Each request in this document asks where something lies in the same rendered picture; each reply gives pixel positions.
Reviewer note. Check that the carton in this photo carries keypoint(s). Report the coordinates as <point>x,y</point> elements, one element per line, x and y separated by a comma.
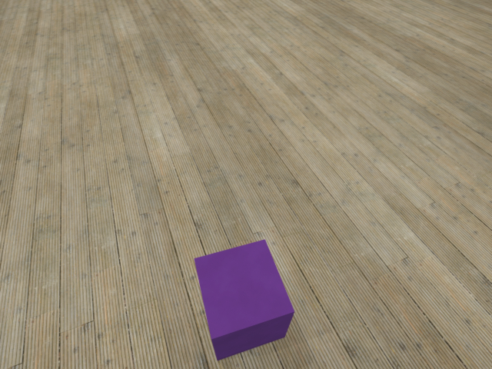
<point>245,300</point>

